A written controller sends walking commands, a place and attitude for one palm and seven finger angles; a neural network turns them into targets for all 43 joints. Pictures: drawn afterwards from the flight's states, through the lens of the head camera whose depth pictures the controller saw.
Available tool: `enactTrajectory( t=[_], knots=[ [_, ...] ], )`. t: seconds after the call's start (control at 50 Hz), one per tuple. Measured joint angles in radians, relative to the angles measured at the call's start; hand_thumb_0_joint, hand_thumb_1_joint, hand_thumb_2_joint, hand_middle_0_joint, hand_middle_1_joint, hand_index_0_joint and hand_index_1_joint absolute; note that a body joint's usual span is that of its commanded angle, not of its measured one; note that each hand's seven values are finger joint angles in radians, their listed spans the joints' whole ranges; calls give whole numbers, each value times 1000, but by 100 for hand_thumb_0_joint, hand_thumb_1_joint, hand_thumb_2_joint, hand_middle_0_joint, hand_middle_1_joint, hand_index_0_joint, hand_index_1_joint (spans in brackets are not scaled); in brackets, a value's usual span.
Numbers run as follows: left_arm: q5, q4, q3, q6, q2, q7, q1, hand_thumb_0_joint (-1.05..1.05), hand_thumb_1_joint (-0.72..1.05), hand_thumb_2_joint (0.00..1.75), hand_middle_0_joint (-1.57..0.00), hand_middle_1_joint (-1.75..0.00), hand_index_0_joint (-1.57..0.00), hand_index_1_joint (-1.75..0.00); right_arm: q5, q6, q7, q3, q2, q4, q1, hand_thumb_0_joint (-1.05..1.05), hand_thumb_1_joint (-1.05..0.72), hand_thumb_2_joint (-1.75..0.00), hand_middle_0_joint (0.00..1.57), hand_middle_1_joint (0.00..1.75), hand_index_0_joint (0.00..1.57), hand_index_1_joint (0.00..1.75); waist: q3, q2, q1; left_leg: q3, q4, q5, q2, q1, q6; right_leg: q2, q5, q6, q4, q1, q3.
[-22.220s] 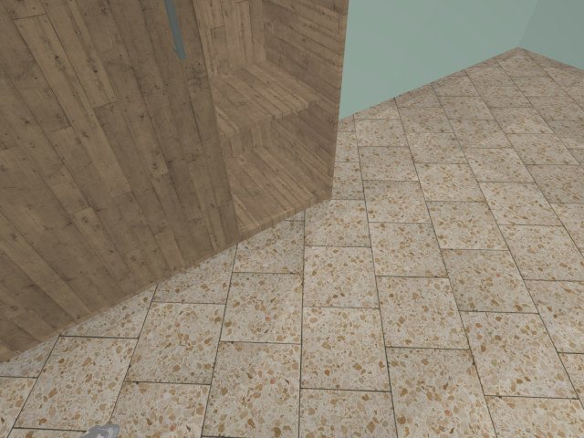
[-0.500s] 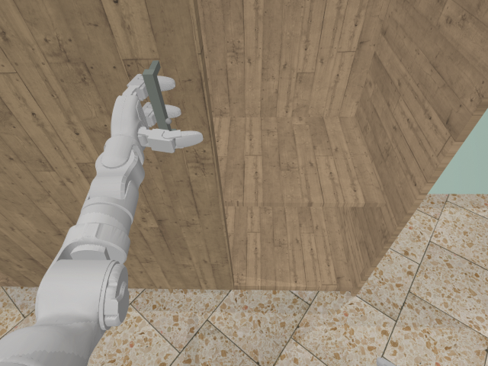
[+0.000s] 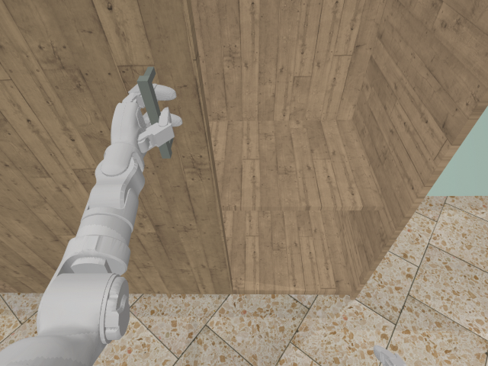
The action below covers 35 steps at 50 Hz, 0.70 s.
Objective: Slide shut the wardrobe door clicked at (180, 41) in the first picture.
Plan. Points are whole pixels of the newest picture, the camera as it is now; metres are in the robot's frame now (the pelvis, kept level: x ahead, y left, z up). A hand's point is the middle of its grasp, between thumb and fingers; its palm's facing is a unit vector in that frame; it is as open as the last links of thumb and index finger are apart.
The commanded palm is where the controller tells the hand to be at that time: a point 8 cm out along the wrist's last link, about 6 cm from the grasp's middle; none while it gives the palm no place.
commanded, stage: grip the handle and tug to test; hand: left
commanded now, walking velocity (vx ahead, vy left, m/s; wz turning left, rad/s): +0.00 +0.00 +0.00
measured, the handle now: (158, 115) +0.49 +0.17 +0.17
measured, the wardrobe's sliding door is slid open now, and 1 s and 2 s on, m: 0.48 0.48 0.41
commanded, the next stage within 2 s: tug the door sideways, standing still in 0.64 s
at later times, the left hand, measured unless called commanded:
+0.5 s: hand (169, 127) +0.44 +0.14 +0.18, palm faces +0.04 -1.00 +0.00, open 5.1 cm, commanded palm +0.40 +0.18 +0.17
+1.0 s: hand (169, 129) +0.44 +0.14 +0.18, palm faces +0.07 -1.00 -0.01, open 5.2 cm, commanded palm +0.41 +0.16 +0.17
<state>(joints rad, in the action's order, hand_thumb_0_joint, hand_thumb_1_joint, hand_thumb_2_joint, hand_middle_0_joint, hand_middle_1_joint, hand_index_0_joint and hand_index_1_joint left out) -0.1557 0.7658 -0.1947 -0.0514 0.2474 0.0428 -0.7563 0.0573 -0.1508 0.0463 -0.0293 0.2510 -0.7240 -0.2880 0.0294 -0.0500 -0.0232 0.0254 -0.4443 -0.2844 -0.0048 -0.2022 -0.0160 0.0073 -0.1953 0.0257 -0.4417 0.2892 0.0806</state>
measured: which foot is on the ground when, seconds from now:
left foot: down 0.00-1.00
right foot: down 0.00-1.00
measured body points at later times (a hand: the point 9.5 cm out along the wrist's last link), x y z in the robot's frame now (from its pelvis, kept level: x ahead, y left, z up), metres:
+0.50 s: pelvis +0.00 +0.00 +0.00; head +0.01 -0.02 +0.45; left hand +0.43 +0.19 +0.18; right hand +0.11 -0.25 -0.11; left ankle -0.03 +0.11 -0.74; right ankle +0.02 -0.10 -0.74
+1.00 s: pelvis +0.02 +0.01 +0.00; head +0.03 -0.01 +0.45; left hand +0.43 +0.19 +0.18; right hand +0.18 -0.23 -0.11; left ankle -0.03 +0.11 -0.74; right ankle +0.02 -0.10 -0.74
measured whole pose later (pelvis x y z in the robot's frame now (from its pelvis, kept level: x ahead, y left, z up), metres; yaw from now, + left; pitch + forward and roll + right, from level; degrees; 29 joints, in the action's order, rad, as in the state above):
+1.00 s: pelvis +0.02 +0.01 +0.00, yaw +1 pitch +2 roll -1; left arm -0.15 0.48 -0.13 0.14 0.17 -0.04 -0.64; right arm 0.05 -0.09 0.04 -0.02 0.24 -0.70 -0.22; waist 0.04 -0.06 0.01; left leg 0.01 -0.42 -0.30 -0.01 -0.15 -0.02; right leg 0.01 -0.22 0.01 -0.42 0.23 0.09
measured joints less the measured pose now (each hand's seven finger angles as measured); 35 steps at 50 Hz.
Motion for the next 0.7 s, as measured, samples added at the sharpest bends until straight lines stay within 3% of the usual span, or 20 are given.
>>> enactTrajectory(
  t=[0.4, 0.7],
  knots=[
    [-1, -6, -17, 20, 9, 13, 6, 1, 80, 85, -44, -140, -42, -140, 1, 21, 5, -5, 0, 14, 1, 1, -91, -90, 20, 30, 20, 30, 3, 1, -9, 9, 3, 1, 2, 2, -2, -3, 7, -2, 7, 0, -9],
    [-13, -279, -31, 107, -12, -8, 186, 1, 82, 83, -40, -140, -34, -140, -1, 42, -14, 8, -1, 51, -1, 1, -91, -90, 20, 30, 20, 30, 11, -11, -17, 34, 42, -9, 8, 56, -4, -13, 0, -8, 33, -39, -35]
  ],
)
